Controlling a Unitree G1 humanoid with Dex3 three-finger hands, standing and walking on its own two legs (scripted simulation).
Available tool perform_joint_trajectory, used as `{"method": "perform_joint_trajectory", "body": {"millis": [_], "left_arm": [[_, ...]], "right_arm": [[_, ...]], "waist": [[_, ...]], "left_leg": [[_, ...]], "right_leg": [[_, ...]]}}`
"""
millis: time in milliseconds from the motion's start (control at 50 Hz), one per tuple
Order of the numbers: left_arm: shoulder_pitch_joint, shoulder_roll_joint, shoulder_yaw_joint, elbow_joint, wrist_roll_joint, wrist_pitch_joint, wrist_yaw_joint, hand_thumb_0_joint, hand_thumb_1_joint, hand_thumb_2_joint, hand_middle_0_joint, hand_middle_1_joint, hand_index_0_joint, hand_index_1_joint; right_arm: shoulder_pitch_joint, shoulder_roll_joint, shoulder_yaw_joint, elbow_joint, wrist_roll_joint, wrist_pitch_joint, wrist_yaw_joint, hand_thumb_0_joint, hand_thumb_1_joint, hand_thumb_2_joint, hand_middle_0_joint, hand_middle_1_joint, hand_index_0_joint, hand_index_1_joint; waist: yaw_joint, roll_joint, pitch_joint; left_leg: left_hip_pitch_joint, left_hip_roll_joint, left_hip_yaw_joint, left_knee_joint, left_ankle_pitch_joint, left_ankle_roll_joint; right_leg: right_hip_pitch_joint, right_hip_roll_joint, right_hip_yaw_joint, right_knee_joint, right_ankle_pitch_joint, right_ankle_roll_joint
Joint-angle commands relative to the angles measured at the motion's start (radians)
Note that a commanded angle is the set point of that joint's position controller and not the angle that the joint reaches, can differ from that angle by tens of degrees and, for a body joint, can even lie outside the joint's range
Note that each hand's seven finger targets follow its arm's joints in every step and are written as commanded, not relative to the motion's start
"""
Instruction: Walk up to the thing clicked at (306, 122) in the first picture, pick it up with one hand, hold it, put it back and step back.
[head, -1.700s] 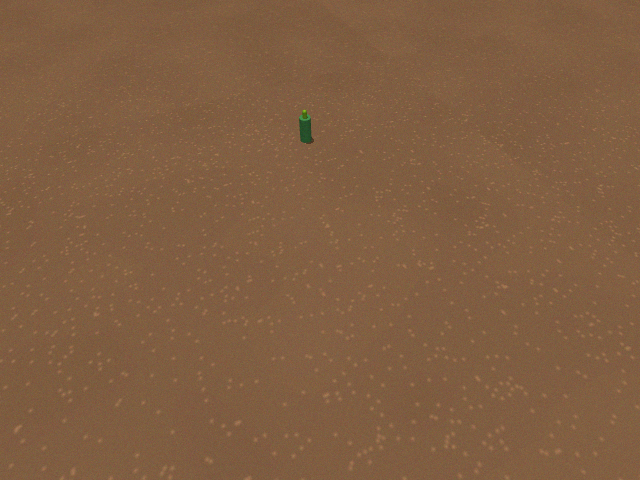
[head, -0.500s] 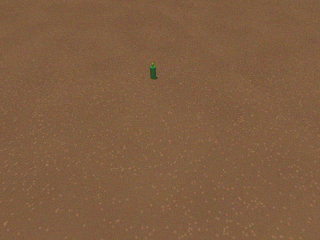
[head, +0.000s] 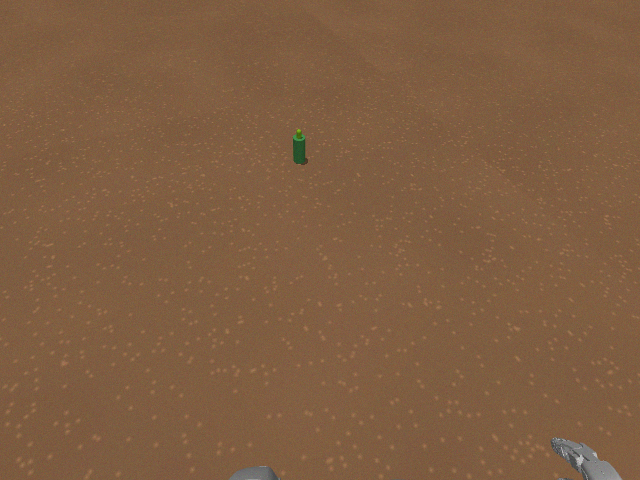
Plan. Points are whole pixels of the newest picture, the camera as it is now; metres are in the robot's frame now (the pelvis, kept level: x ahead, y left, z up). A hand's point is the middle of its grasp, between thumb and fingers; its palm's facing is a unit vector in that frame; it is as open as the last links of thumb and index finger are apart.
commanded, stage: walk up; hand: left
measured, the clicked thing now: (299, 145) +1.61 +0.15 -0.67
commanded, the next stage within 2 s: none
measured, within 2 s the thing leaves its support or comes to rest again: neither
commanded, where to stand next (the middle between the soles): +1.27 -0.05 m, yaw +0 degrees
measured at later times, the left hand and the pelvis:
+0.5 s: hand (191, 346) +0.31 +0.22 -0.09, palm faces +0.00 -0.90 -0.43, open 7.4 cm; pelvis +0.24 -0.06 +0.01, yaw -1 degrees
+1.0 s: hand (218, 237) +0.56 +0.24 -0.13, palm faces -0.05 -0.94 -0.32, open 7.4 cm; pelvis +0.49 -0.03 +0.02, yaw +0 degrees
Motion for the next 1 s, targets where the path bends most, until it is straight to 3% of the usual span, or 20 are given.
{"method": "perform_joint_trajectory", "body": {"millis": [0,80,220,280,320,340,360,380,420,460,500,660,700,740,760,780,800,820,880,980], "left_arm": [[0.055,0.236,0.067,-0.053,-0.001,-0.049,-0.003,0.0,0.9,0.9,-0.2,-0.3,-0.2,-0.3],[0.004,0.202,0.074,-0.082,0.012,-0.038,-0.036,0.0,0.9,0.9,-0.2,-0.3,-0.2,-0.3],[-0.102,0.19,0.084,-0.129,0.015,-0.043,-0.054,0.0,0.9,0.9,-0.2,-0.3,-0.2,-0.3],[-0.099,0.19,0.086,-0.118,0.019,-0.055,-0.042,0.0,0.9,0.9,-0.2,-0.3,-0.2,-0.3],[0.011,0.222,0.101,-0.086,0.026,-0.071,-0.022,0.0,0.9,0.9,-0.2,-0.3,-0.2,-0.3],[0.126,0.291,0.127,-0.068,0.03,-0.085,-0.003,0.0,0.9,0.9,-0.2,-0.3,-0.2,-0.3],[0.12,0.344,0.13,-0.096,0.026,-0.098,0.012,0.0,0.9,0.9,-0.2,-0.3,-0.2,-0.3],[0.118,0.371,0.128,-0.092,0.007,-0.095,0.015,0.0,0.9,0.9,-0.2,-0.3,-0.2,-0.3],[0.06,0.321,0.11,-0.108,-0.012,-0.095,0.024,0.0,0.9,0.9,-0.2,-0.3,-0.2,-0.3],[-0.003,0.266,0.094,-0.12,-0.016,-0.099,0.032,0.0,0.9,0.9,-0.2,-0.3,-0.2,-0.3],[-0.02,0.249,0.084,-0.133,-0.011,-0.105,0.034,0.0,0.9,0.9,-0.2,-0.3,-0.2,-0.3],[-0.036,0.256,0.086,-0.173,0.005,-0.098,0.029,0.0,0.9,0.9,-0.2,-0.3,-0.2,-0.3],[-0.035,0.269,0.088,-0.167,0.003,-0.09,0.032,0.0,0.9,0.9,-0.2,-0.3,-0.2,-0.3],[-0.056,0.235,0.071,-0.179,-0.001,-0.083,0.039,0.0,0.9,0.9,-0.2,-0.3,-0.2,-0.3],[0.012,0.165,0.043,-0.176,-0.005,-0.076,0.043,0.0,0.9,0.9,-0.2,-0.3,-0.2,-0.3],[0.084,0.081,0.023,-0.179,-0.014,-0.072,0.037,0.0,0.9,0.9,-0.2,-0.3,-0.2,-0.3],[0.092,0.203,0.042,-0.173,-0.017,-0.065,0.051,0.0,0.9,0.9,-0.2,-0.3,-0.2,-0.3],[0.039,0.243,0.041,-0.159,-0.01,-0.066,0.057,0.0,0.9,0.9,-0.2,-0.3,-0.2,-0.3],[0.024,0.197,0.043,-0.126,-0.024,-0.067,0.039,0.0,0.9,0.9,-0.2,-0.3,-0.2,-0.3],[0.04,0.166,0.043,-0.128,-0.008,-0.047,0.003,0.0,0.9,0.9,-0.2,-0.3,-0.2,-0.3]], "right_arm": [[-0.004,-0.283,-0.065,-0.085,0.017,-0.028,-0.013,0.0,-0.9,-0.9,0.2,0.3,0.2,0.3],[0.016,-0.294,-0.059,-0.084,0.013,-0.042,-0.006,0.0,-0.9,-0.9,0.2,0.3,0.2,0.3],[0.004,-0.322,-0.063,-0.079,0.01,-0.041,-0.005,0.0,-0.9,-0.9,0.2,0.3,0.2,0.3],[0.023,-0.31,-0.054,-0.066,0.003,-0.03,-0.004,0.0,-0.9,-0.9,0.2,0.3,0.2,0.3],[0.072,-0.253,-0.029,-0.055,-0.004,-0.023,-0.005,0.0,-0.9,-0.9,0.2,0.3,0.2,0.3],[0.118,-0.179,-0.002,-0.064,-0.002,-0.024,-0.005,0.0,-0.9,-0.9,0.2,0.3,0.2,0.3],[0.134,-0.148,0.016,-0.081,0.009,-0.022,-0.005,0.0,-0.9,-0.9,0.2,0.3,0.2,0.3],[0.07,-0.242,-0.006,-0.079,0.004,-0.019,-0.018,0.0,-0.9,-0.9,0.2,0.3,0.2,0.3],[0.015,-0.27,-0.014,-0.058,0.021,-0.029,-0.019,0.0,-0.9,-0.9,0.2,0.3,0.2,0.3],[0.088,-0.234,-0.006,-0.026,0.035,-0.021,-0.009,0.0,-0.9,-0.9,0.2,0.3,0.2,0.3],[0.093,-0.214,-0.007,-0.025,0.027,-0.008,0.003,0.0,-0.9,-0.9,0.2,0.3,0.2,0.3],[-0.084,-0.177,-0.014,-0.091,0.01,-0.003,0.036,0.0,-0.9,-0.9,0.2,0.3,0.2,0.3],[-0.036,-0.184,-0.028,-0.077,0.006,-0.004,0.031,0.0,-0.9,-0.9,0.2,0.3,0.2,0.3],[0.178,-0.235,-0.056,-0.015,-0.011,-0.006,0.014,0.0,-0.9,-0.9,0.2,0.3,0.2,0.3],[0.319,-0.293,-0.081,0.019,-0.027,-0.009,-0.001,0.0,-0.9,-0.9,0.2,0.3,0.2,0.3],[0.324,-0.359,-0.1,-0.014,-0.026,-0.014,-0.017,0.0,-0.9,-0.9,0.2,0.3,0.2,0.3],[0.271,-0.385,-0.098,-0.049,0.01,-0.018,-0.021,0.0,-0.9,-0.9,0.2,0.3,0.2,0.3],[0.215,-0.372,-0.101,-0.055,0.028,-0.016,-0.022,0.0,-0.9,-0.9,0.2,0.3,0.2,0.3],[0.122,-0.262,-0.039,-0.073,0.032,-0.027,-0.035,0.0,-0.9,-0.9,0.2,0.3,0.2,0.3],[0.091,-0.253,-0.033,-0.096,0.024,-0.052,-0.027,0.0,-0.9,-0.9,0.2,0.3,0.2,0.3]], "waist": [[-0.014,0.175,0.001],[-0.01,0.2,0.048],[-0.01,0.136,-0.011],[-0.002,0.075,-0.042],[0.05,-0.045,-0.099],[0.095,-0.25,-0.169],[0.075,-0.297,-0.135],[0.1,-0.185,-0.097],[0.062,-0.068,-0.025],[0.007,-0.093,-0.053],[-0.01,-0.114,-0.044],[0.016,-0.045,-0.041],[-0.016,-0.013,-0.072],[-0.129,0.102,-0.184],[-0.178,0.242,-0.281],[-0.145,0.439,-0.302],[-0.139,0.299,-0.317],[-0.13,0.238,-0.237],[-0.058,0.133,-0.05],[-0.025,0.172,-0.026]], "left_leg": [[0.069,0.289,-0.384,-0.47,-0.504,0.148],[-0.003,0.266,-0.284,-0.526,-0.513,0.159],[0.05,0.246,-0.184,-0.459,-0.413,0.137],[0.049,0.217,-0.124,-0.316,-0.379,0.131],[-0.055,0.134,-0.027,-0.019,-0.238,0.095],[-0.204,0.046,0.032,0.321,-0.18,0.048],[-0.42,-0.049,-0.02,0.507,-0.295,0.0],[-0.431,0.0,-0.104,0.573,-0.287,-0.005],[-0.394,0.05,-0.21,0.566,-0.169,-0.005],[-0.307,0.06,-0.191,0.468,-0.102,0.0],[-0.249,0.051,-0.17,0.395,-0.052,-0.015],[-0.074,0.044,-0.039,-0.033,0.132,-0.015],[0.035,0.036,-0.031,-0.065,0.134,0.009],[0.324,0.005,-0.024,-0.083,0.086,0.047],[0.53,0.074,-0.156,-0.118,-0.065,0.093],[0.666,0.311,-0.575,-0.192,-0.2,0.142],[0.659,0.402,-0.834,-0.324,-0.262,0.242],[0.56,0.413,-0.794,-0.34,-0.257,0.266],[0.235,0.277,-0.374,-0.361,0.126,0.129],[0.17,0.227,-0.196,-0.432,0.019,0.169]], "right_leg": [[-0.237,-0.106,0.003,-0.046,0.115,0.032],[-0.222,-0.114,-0.062,-0.203,0.188,0.071],[-0.094,-0.113,-0.105,-0.427,0.329,0.059],[0.031,-0.072,-0.167,-0.513,0.279,0.046],[0.267,-0.032,-0.166,-0.569,0.129,0.017],[0.441,-0.158,0.088,-0.69,-0.109,-0.027],[0.497,-0.356,0.467,-0.834,-0.145,-0.105],[0.434,-0.434,0.58,-0.875,-0.079,-0.184],[0.308,-0.377,0.399,-0.86,0.186,-0.178],[0.284,-0.278,0.142,-0.813,0.347,-0.109],[0.223,-0.241,0.025,-0.815,0.454,-0.113],[0.19,-0.237,-0.111,-0.815,0.422,-0.103],[0.17,-0.263,-0.106,-0.74,0.442,-0.106],[0.084,-0.195,-0.177,-0.436,0.565,-0.069],[-0.062,-0.123,-0.197,-0.154,0.45,-0.034],[-0.316,0.031,-0.155,0.064,-0.076,0.014],[-0.382,0.042,-0.048,0.139,-0.089,-0.003],[-0.411,-0.027,0.0,0.185,-0.035,-0.01],[-0.268,-0.08,0.042,0.071,0.131,0.011],[-0.241,-0.11,-0.042,-0.121,0.233,0.065]]}}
